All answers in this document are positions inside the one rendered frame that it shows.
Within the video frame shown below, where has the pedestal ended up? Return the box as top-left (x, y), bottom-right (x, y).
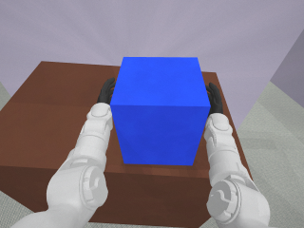
top-left (0, 61), bottom-right (254, 228)

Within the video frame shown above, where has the right robot forearm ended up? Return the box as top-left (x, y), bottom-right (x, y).
top-left (203, 113), bottom-right (260, 193)

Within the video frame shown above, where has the robot right hand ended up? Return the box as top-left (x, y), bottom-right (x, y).
top-left (205, 82), bottom-right (223, 118)

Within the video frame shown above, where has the robot left hand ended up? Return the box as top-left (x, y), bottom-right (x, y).
top-left (97, 77), bottom-right (116, 105)

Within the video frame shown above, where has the left robot forearm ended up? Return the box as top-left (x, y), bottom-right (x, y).
top-left (47, 103), bottom-right (113, 200)

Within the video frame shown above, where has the carton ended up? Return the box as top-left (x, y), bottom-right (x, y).
top-left (110, 57), bottom-right (211, 166)

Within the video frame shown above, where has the robot right upper arm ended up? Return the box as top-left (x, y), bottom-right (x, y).
top-left (206, 180), bottom-right (277, 228)

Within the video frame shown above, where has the robot left upper arm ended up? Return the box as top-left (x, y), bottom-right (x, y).
top-left (10, 164), bottom-right (108, 228)

